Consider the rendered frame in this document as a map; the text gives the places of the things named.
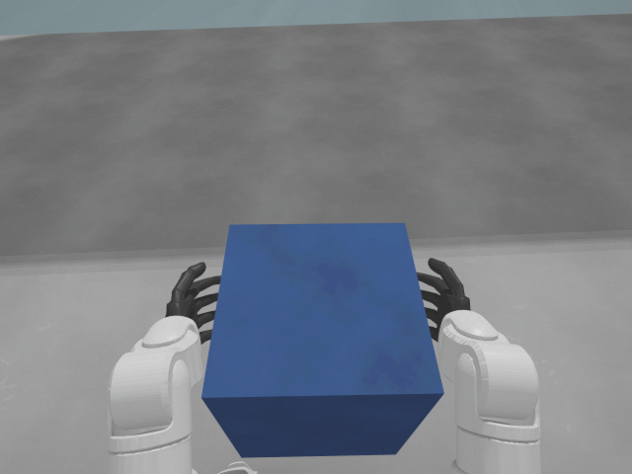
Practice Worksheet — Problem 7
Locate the carton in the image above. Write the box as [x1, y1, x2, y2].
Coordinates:
[201, 223, 444, 458]

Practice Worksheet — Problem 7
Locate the robot left shin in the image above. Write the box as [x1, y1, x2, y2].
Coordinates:
[227, 462, 252, 470]

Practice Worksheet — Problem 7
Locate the left robot hand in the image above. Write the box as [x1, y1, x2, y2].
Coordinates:
[165, 262, 221, 344]

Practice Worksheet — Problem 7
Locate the right robot hand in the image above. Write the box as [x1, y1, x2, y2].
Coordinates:
[417, 258, 471, 342]

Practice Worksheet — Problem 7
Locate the right robot forearm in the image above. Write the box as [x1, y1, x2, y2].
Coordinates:
[437, 310, 541, 474]

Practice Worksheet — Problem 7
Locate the left robot forearm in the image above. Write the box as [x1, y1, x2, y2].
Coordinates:
[107, 316, 203, 474]

